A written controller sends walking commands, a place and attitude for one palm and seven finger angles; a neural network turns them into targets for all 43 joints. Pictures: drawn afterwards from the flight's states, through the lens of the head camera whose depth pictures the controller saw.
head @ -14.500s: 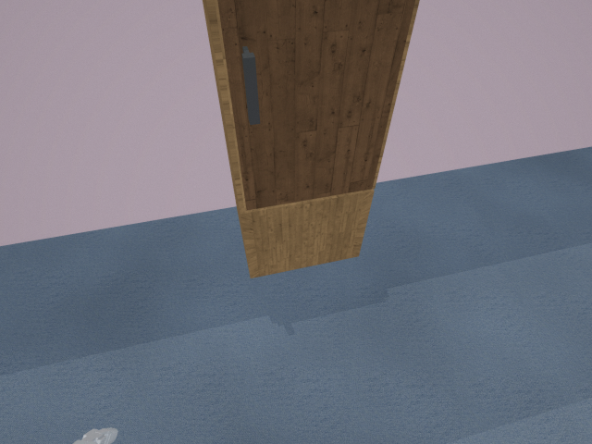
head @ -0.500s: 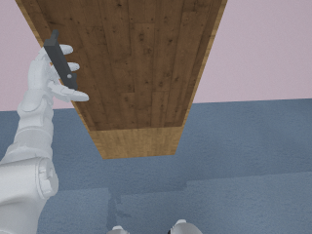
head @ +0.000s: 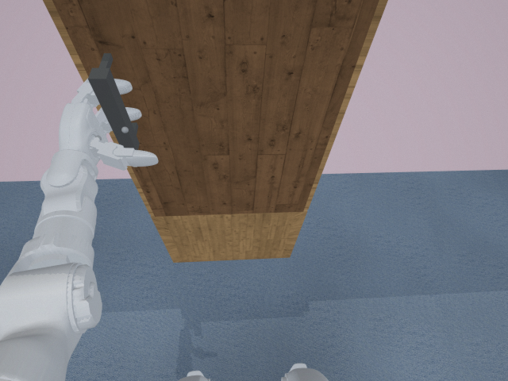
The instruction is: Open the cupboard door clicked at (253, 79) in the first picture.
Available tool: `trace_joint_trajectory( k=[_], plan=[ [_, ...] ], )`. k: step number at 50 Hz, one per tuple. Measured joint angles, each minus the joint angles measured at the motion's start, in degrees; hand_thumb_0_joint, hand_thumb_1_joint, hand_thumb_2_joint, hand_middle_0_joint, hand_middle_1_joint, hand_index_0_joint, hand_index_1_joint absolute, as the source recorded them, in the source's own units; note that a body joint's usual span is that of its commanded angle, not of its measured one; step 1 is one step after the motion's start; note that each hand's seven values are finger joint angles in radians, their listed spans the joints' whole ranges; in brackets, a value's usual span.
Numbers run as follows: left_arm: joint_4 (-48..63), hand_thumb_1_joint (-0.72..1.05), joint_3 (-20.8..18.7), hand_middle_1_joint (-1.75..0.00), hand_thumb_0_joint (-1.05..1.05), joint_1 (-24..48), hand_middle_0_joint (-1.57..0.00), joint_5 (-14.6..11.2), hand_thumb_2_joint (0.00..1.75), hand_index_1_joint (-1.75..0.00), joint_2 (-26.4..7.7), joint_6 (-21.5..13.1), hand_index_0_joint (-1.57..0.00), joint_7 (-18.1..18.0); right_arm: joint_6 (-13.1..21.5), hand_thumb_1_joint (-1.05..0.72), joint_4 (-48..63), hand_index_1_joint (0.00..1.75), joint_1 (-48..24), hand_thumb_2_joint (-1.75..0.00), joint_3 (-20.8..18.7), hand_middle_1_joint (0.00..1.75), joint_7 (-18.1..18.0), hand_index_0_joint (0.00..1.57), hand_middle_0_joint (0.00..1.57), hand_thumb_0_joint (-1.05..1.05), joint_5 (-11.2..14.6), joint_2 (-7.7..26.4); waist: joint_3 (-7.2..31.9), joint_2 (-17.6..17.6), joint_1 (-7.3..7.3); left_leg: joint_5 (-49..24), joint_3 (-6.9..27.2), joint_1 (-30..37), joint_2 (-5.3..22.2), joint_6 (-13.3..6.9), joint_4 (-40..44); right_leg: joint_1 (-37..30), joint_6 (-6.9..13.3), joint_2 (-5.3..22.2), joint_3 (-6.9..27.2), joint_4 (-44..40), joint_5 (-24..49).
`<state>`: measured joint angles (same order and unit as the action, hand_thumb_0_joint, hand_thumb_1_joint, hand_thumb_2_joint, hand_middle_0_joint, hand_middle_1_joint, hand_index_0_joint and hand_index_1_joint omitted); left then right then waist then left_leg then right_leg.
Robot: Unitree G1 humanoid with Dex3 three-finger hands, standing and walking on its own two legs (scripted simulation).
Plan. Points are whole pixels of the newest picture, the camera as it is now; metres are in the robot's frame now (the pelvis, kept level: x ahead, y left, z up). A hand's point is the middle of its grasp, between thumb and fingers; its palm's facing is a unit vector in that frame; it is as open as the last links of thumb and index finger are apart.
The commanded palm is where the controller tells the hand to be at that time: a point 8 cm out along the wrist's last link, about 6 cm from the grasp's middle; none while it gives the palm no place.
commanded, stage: close the thumb around the handle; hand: left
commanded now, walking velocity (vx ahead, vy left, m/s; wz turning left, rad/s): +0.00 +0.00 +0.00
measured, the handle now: (119, 106) +0.53 +0.20 +0.11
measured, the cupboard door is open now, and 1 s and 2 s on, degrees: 0 7 37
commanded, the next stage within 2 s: pull the door open along its arc in 0.54 s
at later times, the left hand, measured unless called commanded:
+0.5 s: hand (126, 129) +0.47 +0.18 +0.12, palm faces +0.02 -1.00 +0.00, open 6.0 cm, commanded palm +0.45 +0.23 +0.11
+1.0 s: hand (126, 152) +0.43 +0.17 +0.12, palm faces -0.02 -1.00 +0.01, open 6.2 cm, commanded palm +0.37 +0.22 +0.11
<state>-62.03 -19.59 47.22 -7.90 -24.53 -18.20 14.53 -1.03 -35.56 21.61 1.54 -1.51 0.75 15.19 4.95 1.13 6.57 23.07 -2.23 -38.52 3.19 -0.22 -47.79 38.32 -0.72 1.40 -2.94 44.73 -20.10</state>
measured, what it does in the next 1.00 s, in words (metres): stands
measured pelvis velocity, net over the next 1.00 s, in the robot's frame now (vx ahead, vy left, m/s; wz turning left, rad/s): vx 0.01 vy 0.00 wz -0.02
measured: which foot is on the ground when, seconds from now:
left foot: down 0.00-1.00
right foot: down 0.00-1.00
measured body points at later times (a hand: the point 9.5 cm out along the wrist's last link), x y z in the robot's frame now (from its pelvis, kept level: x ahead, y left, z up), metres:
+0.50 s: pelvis +0.00 +0.00 +0.00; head +0.07 +0.00 +0.44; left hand +0.46 +0.23 +0.12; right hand +0.03 -0.27 -0.12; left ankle +0.00 +0.11 -0.70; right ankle +0.01 -0.13 -0.70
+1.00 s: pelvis +0.01 +0.00 +0.01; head +0.06 -0.01 +0.46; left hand +0.42 +0.23 +0.12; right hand +0.07 -0.27 -0.11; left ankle +0.00 +0.11 -0.70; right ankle +0.01 -0.13 -0.70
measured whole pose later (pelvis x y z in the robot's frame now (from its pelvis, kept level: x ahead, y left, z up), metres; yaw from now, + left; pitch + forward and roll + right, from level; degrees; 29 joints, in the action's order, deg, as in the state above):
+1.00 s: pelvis +0.01 +0.00 +0.01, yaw -1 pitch +11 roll -1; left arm -41.3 -17.5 28.8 -12.7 -18.9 -15.3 14.1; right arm -1.8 -32.9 22.1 0.7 -1.0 2.2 15.2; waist 5.9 2.0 4.4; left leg 22.5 -3.7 -32.4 3.5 0.1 -43.9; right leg 33.5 -0.4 0.8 -1.5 42.1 -19.7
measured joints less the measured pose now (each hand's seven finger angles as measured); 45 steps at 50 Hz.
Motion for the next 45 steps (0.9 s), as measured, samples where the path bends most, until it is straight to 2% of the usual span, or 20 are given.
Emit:
trace_joint_trajectory(
  k=[7,22,36,41,45],
  plan=[
    [0.40,-0.10,-0.41,-1.24,-0.01,0.07,-0.33,0.11,0.47,-1.24,0.60,-0.57,-0.33,-0.65,0.05,-0.91,-0.21,0.30,0.10,-0.89,0.08,0.30,0.18,0.20,0.20,0.00,-0.19,-0.12,0.08,0.05,-0.07,0.04,-0.19,-0.06,-0.02,-0.02,-0.06,0.21,-0.03,0.01,0.21,0.20,-0.04],
    [0.99,0.67,-0.40,-1.33,0.00,-1.25,-0.38,-0.28,0.80,-1.32,0.31,-0.40,-0.37,-0.61,-0.37,-0.91,-0.54,0.30,0.97,-0.89,-0.19,0.30,-0.03,0.20,0.20,0.00,0.00,0.17,-0.01,0.27,-0.03,-0.28,-0.03,0.83,0.15,0.25,0.54,-0.61,0.27,-0.22,0.09,-0.20,0.12],
    [-0.57,0.69,-0.67,-1.35,0.00,0.49,-0.36,-0.05,0.80,-1.34,-0.40,-0.69,-0.35,-0.40,0.15,-0.91,-0.49,0.30,0.25,-0.89,-0.18,0.30,-0.34,0.20,0.20,0.00,-0.04,0.57,-0.25,0.11,0.15,-0.74,0.34,-0.32,0.15,0.47,0.28,0.51,0.54,-0.23,-0.21,0.25,0.34],
    [2.85,0.69,-0.68,-1.35,0.00,-2.85,-0.35,-1.05,0.78,-1.34,0.18,-0.14,-0.34,-0.15,-0.40,-0.91,0.45,0.30,0.70,-0.89,-0.33,0.30,-0.10,0.20,0.20,0.00,0.24,0.52,0.13,0.23,-0.17,-0.63,-0.29,0.74,0.34,0.45,0.92,-0.13,0.53,-0.46,0.41,-0.16,0.37],
    [9.15,0.69,-0.24,-1.35,0.00,-8.55,-0.35,-2.53,0.76,-1.33,1.97,0.97,-0.33,0.07,-0.86,-0.91,1.40,0.30,0.99,-0.89,-0.59,0.30,0.13,0.20,0.20,0.00,0.70,0.40,0.59,0.55,-0.85,-0.55,-0.90,2.68,0.43,0.41,2.03,-1.73,0.45,-0.61,0.98,-1.08,0.41]
  ],
)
